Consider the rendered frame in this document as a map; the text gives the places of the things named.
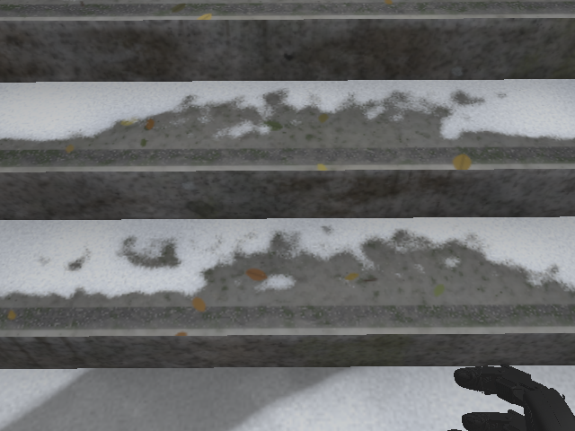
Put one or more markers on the robot right hand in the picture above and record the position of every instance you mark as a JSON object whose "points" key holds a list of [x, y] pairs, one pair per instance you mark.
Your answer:
{"points": [[545, 409]]}

